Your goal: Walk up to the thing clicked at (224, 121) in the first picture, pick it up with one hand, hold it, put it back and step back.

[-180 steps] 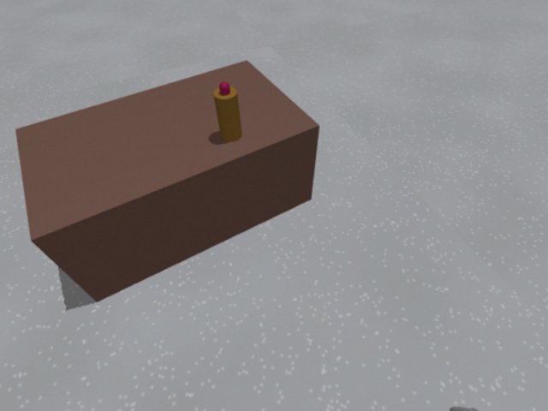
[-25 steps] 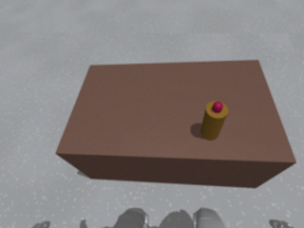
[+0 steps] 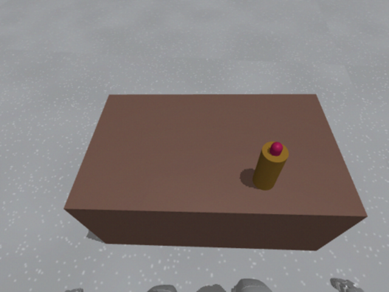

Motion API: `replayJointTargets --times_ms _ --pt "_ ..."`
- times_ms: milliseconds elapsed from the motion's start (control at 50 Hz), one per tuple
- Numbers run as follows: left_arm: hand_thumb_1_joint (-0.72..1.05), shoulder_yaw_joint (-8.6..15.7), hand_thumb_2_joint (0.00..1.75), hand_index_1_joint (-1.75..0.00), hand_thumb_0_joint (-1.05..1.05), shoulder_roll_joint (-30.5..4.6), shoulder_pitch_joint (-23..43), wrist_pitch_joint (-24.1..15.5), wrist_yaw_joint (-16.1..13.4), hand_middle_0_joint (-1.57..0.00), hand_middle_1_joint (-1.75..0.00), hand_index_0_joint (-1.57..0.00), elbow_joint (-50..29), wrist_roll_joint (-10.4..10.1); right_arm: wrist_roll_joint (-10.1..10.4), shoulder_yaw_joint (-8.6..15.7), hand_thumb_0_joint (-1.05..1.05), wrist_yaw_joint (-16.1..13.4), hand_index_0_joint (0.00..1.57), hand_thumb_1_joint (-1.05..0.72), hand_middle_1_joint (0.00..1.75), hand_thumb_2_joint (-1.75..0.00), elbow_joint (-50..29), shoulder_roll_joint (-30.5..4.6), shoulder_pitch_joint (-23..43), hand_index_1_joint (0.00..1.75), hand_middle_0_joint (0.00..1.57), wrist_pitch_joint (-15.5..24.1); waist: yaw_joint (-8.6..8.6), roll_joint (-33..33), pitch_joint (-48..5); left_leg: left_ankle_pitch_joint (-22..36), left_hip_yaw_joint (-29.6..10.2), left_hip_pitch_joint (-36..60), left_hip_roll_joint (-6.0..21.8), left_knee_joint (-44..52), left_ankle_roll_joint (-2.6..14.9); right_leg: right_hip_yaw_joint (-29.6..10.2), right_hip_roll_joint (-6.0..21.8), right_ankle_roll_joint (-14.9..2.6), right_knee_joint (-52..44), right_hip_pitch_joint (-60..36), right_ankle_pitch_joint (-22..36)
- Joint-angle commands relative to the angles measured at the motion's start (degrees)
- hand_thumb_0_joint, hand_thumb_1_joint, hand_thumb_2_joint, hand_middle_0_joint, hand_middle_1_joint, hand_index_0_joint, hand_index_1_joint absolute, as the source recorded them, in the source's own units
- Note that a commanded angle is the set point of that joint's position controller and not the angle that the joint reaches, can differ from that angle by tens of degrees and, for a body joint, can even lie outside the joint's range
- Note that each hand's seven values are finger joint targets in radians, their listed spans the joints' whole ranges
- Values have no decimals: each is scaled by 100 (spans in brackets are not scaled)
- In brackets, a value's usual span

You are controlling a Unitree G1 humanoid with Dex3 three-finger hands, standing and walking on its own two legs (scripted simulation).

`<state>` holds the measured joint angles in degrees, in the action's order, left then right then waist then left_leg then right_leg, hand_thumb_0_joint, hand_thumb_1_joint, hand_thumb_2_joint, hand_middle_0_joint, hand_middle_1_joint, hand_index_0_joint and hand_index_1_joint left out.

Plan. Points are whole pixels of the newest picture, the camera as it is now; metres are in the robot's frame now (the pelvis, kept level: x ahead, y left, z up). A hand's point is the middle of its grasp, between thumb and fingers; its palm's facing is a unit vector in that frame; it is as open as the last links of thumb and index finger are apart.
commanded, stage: walk up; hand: right
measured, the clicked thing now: (270, 164) +0.50 -0.22 -0.19
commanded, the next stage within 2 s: stand in 1.18 s
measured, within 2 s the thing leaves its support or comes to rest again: neither
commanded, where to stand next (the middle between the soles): +0.07 +0.01 m, yaw -3 degrees
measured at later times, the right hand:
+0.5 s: hand out of the picture +0.11 -0.26 -0.13, palm faces +0.03 +0.94 -0.34, open 7.4 cm
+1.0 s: hand out of the picture +0.09 -0.25 -0.13, palm faces +0.07 +0.94 -0.32, open 7.4 cm
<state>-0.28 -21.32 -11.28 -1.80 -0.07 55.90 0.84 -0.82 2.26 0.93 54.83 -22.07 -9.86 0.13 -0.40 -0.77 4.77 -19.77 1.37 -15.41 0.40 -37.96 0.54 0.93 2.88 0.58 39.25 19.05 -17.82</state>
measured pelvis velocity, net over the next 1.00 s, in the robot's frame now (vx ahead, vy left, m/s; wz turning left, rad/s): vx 0.02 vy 0.01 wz -0.06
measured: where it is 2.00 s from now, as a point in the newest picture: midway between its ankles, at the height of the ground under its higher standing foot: outside the picture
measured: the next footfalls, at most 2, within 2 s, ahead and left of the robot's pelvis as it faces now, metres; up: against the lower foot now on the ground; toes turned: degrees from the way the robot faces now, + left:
none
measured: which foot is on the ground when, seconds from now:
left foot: down 0.00-1.00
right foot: down 0.00-1.00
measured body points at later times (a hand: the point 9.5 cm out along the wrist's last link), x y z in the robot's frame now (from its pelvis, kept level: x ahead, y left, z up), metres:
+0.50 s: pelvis +0.02 +0.00 +0.02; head +0.03 +0.00 +0.47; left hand +0.13 +0.30 -0.10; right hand +0.11 -0.31 -0.11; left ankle +0.00 +0.12 -0.72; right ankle +0.04 -0.13 -0.72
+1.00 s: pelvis +0.02 +0.01 +0.02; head +0.03 +0.00 +0.47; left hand +0.13 +0.30 -0.10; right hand +0.08 -0.30 -0.11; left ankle +0.00 +0.12 -0.72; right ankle +0.04 -0.13 -0.72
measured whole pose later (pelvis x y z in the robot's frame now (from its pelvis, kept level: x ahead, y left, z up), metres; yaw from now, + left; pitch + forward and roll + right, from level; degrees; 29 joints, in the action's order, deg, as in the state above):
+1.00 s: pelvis +0.02 +0.01 +0.02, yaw -4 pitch -3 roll +0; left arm -0.3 -20.1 -4.9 -0.7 -0.2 65.5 0.8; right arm -0.9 1.9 1.0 64.9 -20.0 -5.4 -0.4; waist 0.2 -0.4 3.6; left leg -13.9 4.9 -3.5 1.2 -20.4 -0.1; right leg -2.0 1.4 1.5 22.4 8.9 -10.6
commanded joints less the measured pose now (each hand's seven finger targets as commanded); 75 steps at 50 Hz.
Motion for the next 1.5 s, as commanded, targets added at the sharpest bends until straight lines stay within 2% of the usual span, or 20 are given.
replayJointTargets --times_ms 0,40,60,80,120,160,240,300,380,540,620,1020,1140,1160,1180,1240,1360,1480 --pt "90 332 90 -30 0 -1255 94 -147 -52 -20 -30 -20 -176 -40 12 245 0 -64 20 -90 30 -90 -259 -1447 465 30 20 172 -146 4 -341 -333 -1481 -426 1217 1531 729 -206 -30 -255 -824 -538 -208" --pt "90 352 90 -30 0 -1328 249 -205 -48 -20 -30 -20 -116 -50 25 154 0 -61 20 -90 30 -90 -167 -1211 510 30 20 161 -101 60 -403 211 -804 -453 675 1314 371 -657 277 -371 -1144 -913 581" --pt "90 348 90 -30 0 -1386 278 -222 -55 -20 -30 -20 -74 -71 36 139 0 -69 20 -90 30 -90 -110 -1188 480 30 20 167 -54 41 -398 434 -640 -267 528 1201 267 -854 430 -434 -1203 -792 988" --pt "90 338 90 -30 0 -1413 364 -232 -61 -20 -30 -20 -65 -88 31 131 0 -81 20 -90 30 -90 -30 -1164 383 30 20 178 25 40 -519 696 -555 -14 501 1156 222 -882 543 -482 -1179 -767 1424" --pt "90 298 90 -30 0 -1355 432 -232 -77 -20 -30 -20 0 -118 50 115 0 -80 20 -90 30 -90 90 -1190 412 30 20 189 8 -60 -663 1291 -543 316 573 1196 237 -735 496 -417 -1152 -818 1941" --pt "90 276 90 -30 0 -1331 462 -212 -89 -20 -30 -20 86 -115 62 126 0 -84 20 -90 30 -90 155 -1181 502 30 20 187 -26 17 -787 1694 -521 513 629 1223 273 -625 440 -362 -1165 -907 2146" --pt "90 241 90 -30 0 -1253 704 -128 -76 -20 -30 -20 218 -110 66 142 0 -99 20 -90 30 -90 286 -1180 632 30 20 162 -1 1 -720 1387 -574 497 742 1633 288 -475 332 -273 -1241 -1021 1723" --pt "90 215 90 -30 0 -1221 716 -111 -67 -20 -30 -20 325 -102 63 120 0 -102 20 -90 30 -90 362 -1140 745 30 20 153 -37 21 -720 1425 -466 595 725 1724 266 -497 355 -222 -1381 -1112 1843" --pt "90 211 90 -30 0 -1244 888 -113 -72 -20 -30 -20 423 -91 65 122 0 -95 20 -90 30 -90 472 -1100 812 30 20 127 11 87 -686 1451 -347 775 644 1789 171 -650 454 -230 -1602 -1116 2039" --pt "90 220 90 -30 0 -1204 1040 -86 -69 -20 -30 -20 539 -55 35 134 0 -83 20 -90 30 -90 621 -1091 872 30 20 114 42 61 -676 1258 -282 910 673 2084 140 -613 414 -181 -1825 -1202 1818" --pt "90 235 90 -30 0 -1164 994 -83 -68 -20 -30 -20 597 -39 41 138 0 -88 20 -90 30 -90 642 -1073 848 30 20 120 24 134 -740 1473 -212 1062 689 2059 142 -567 416 -170 -1859 -1275 1987" --pt "90 263 90 -30 0 -1114 993 -44 -84 -20 -30 -20 581 -21 16 172 0 -83 20 -90 30 -90 665 -1013 735 30 20 77 47 171 -472 944 -164 1026 651 2227 125 -688 351 -146 -2008 -1079 1630" --pt "90 258 90 -30 0 -1111 919 -37 -89 -20 -30 -20 549 -13 2 188 0 -85 20 -90 30 -90 617 -1046 754 30 20 81 36 89 -593 1160 -118 1113 690 2210 145 -629 330 -138 -1930 -1148 1890" --pt "90 245 90 -30 0 -1110 987 -24 -88 -20 -30 -20 578 -44 42 120 0 -100 20 -90 30 -90 616 -954 815 30 20 101 91 265 -656 1851 -364 1118 799 2253 94 -673 419 -141 -1976 -1234 2238" --pt "90 239 90 -30 0 -1063 949 -19 -82 -20 -30 -20 573 -67 56 121 0 -107 20 -90 30 -90 617 -991 831 30 20 117 56 230 -664 2059 -341 1214 786 2228 69 -657 405 -107 -2018 -1204 2315" --pt "90 231 90 -30 0 -1045 888 -3 -80 -20 -30 -20 591 -65 62 112 0 -122 20 -90 30 -90 674 -1028 723 30 20 132 106 94 -800 2368 -304 1347 812 2167 64 -617 427 -122 -1995 -1369 2559" --pt "90 236 90 -30 0 -1097 938 26 -65 -20 -30 -20 604 -56 38 58 0 -123 20 -90 30 -90 691 -967 795 30 20 138 80 13 -702 1804 -305 1154 776 2359 19 -640 446 -110 -2191 -1420 2097" --pt "90 236 90 -30 0 -1069 932 20 -43 -20 -30 -20 613 -41 36 42 0 -124 20 -90 30 -90 709 -979 767 30 20 167 82 10 -696 1826 -297 1175 779 2371 8 -650 474 -126 -2259 -1401 2133"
